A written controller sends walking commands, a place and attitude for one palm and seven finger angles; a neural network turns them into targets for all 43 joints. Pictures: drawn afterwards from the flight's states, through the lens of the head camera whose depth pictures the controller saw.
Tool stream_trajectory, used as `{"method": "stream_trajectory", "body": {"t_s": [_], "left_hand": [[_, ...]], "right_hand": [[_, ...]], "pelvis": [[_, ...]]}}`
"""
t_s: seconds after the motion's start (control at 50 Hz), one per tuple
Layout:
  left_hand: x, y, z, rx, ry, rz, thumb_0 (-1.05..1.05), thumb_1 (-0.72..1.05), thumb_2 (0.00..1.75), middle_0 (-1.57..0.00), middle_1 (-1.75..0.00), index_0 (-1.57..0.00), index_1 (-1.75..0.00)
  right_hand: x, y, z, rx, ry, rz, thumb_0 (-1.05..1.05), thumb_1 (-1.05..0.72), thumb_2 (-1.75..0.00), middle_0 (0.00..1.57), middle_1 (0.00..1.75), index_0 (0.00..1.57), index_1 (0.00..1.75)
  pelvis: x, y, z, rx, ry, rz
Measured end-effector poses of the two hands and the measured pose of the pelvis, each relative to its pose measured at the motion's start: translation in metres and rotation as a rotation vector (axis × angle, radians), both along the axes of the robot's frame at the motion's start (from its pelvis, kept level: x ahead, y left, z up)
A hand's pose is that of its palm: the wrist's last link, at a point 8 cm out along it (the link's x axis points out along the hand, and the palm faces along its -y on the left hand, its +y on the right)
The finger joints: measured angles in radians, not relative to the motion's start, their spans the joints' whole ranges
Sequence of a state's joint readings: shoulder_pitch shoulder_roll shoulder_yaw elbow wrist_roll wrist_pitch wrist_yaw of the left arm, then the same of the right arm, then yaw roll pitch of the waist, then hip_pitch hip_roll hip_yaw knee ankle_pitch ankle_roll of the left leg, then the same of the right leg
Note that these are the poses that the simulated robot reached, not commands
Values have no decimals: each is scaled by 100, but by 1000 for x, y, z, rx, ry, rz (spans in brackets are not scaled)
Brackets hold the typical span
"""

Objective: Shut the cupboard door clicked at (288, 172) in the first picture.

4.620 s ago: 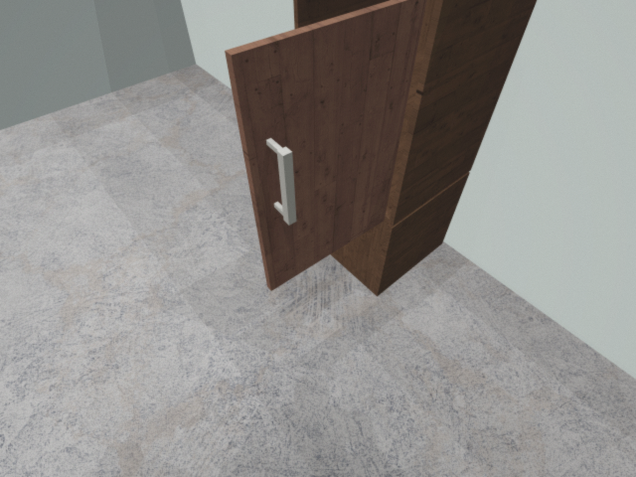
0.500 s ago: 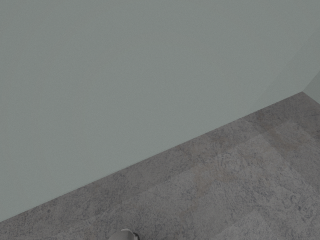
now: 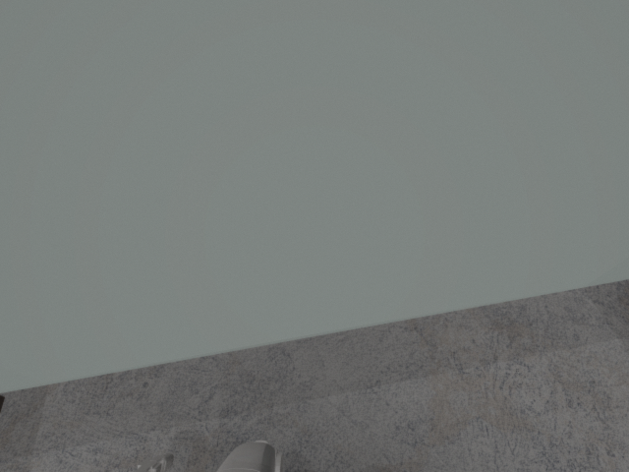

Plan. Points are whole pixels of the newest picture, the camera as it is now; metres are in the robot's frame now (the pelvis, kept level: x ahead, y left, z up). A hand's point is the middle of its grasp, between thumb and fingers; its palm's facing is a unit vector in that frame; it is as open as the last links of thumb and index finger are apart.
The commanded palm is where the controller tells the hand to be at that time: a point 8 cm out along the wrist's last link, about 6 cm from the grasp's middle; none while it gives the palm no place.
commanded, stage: turn to face it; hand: left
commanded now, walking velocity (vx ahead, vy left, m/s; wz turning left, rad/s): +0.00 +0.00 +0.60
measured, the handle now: out of the picture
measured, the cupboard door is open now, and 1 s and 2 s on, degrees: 87 87 87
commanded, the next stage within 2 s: none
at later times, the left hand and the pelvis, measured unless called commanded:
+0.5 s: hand out of the picture +0.10 +0.20 -0.16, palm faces +0.31 -0.90 -0.31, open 7.4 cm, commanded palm none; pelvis +0.06 -0.04 -0.01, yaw +18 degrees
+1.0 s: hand out of the picture +0.01 +0.16 -0.18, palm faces +0.61 -0.75 -0.25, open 7.4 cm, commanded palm none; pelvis +0.09 -0.05 -0.01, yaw +37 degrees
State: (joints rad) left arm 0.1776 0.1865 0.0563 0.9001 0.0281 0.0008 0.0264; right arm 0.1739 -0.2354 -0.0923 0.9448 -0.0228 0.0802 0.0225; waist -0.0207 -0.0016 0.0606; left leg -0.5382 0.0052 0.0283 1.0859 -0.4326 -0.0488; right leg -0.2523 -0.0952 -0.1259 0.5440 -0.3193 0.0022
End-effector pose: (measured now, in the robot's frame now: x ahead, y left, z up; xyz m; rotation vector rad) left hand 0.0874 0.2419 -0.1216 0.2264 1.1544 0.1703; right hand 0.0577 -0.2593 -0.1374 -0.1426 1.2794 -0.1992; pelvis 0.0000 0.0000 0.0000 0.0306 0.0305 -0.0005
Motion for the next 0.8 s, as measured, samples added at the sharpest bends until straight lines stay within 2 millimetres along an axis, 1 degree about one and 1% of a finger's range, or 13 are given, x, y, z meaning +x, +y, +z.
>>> {"method": "stream_trajectory", "body": {"t_s": [0.06, 0.1, 0.14, 0.18, 0.22, 0.28, 0.36, 0.46, 0.52, 0.6, 0.66, 0.72, 0.8], "left_hand": [[-12, -2, -2, -12, 34, 44, 1, 90, 90, -20, -30, -20, -30], [-21, 0, -7, -23, 58, 78, 1, 90, 90, -20, -30, -20, -30], [-33, 4, -14, -34, 84, 116, 1, 90, 90, -20, -30, -20, -30], [-44, 11, -25, -45, 111, 156, 1, 90, 90, -20, -30, -20, -30], [-53, 19, -34, -43, 145, 187, 1, 90, 90, -20, -30, -20, -30], [-54, 26, -33, -25, 166, 236, 1, 91, 90, -20, -30, -20, -30], [-38, 25, -19, -11, 113, 277, 1, 91, 90, -20, -30, -20, -30], [-15, 11, -5, 23, 25, 301, 1, 91, 90, -20, -30, -20, -29], [-10, -2, -3, 56, -19, 316, 1, 91, 90, -20, -30, -20, -30], [-21, -25, 4, 45, -1, 368, 1, 91, 90, -20, -30, -20, -30], [-31, -41, 4, 14, 31, 410, 1, 91, 90, -20, -30, -20, -30], [-44, -53, 0, -22, 47, 461, 1, 90, 90, -20, -30, -20, -30], [-70, -61, -13, -62, 71, 544, 1, 90, 90, -20, -30, -20, -30]], "right_hand": [[30, -5, 8, -15, -11, 60, 1, -91, -90, 20, 30, 20, 30], [52, -3, 11, -25, -21, 110, 1, -91, -90, 20, 30, 20, 30], [76, 3, 11, -37, -38, 163, 1, -91, -90, 20, 30, 20, 30], [100, 10, 9, -52, -74, 215, 1, -91, -90, 20, 30, 20, 30], [119, 17, 7, -62, -111, 251, 1, -91, -90, 20, 30, 20, 30], [132, 23, 11, -67, -121, 292, 0, -91, -90, 20, 30, 20, 30], [139, 24, 9, -52, -83, 332, 0, -91, -90, 20, 30, 20, 30], [148, 13, -5, -9, -38, 362, 0, -90, -90, 20, 30, 20, 30], [161, 2, -18, 15, -23, 376, 0, -90, -90, 20, 30, 21, 30], [183, -3, -14, 18, -6, 414, 1, -91, -90, 20, 30, 20, 30], [199, 1, -4, 21, -11, 450, 1, -91, -90, 20, 30, 20, 30], [215, 12, 3, 20, -17, 507, 1, -91, -90, 20, 30, 20, 30], [239, 38, 7, 10, -46, 598, 1, -91, -90, 20, 30, 20, 30]], "pelvis": [[10, -4, 3, 14, 6, 46], [16, -4, 3, 16, 9, 74], [22, -2, -1, 12, 11, 103], [28, 4, -9, -1, 12, 126], [31, 5, -16, -5, 13, 153], [37, 1, -13, -11, 11, 186], [45, -7, -6, -23, 7, 229], [58, -29, -8, -23, 0, 288], [66, -43, -15, -9, -2, 332], [73, -51, -7, 2, -6, 387], [80, -54, 1, 12, 3, 426], [85, -55, 4, 17, 7, 469], [87, -51, 0, 9, 2, 525]]}}
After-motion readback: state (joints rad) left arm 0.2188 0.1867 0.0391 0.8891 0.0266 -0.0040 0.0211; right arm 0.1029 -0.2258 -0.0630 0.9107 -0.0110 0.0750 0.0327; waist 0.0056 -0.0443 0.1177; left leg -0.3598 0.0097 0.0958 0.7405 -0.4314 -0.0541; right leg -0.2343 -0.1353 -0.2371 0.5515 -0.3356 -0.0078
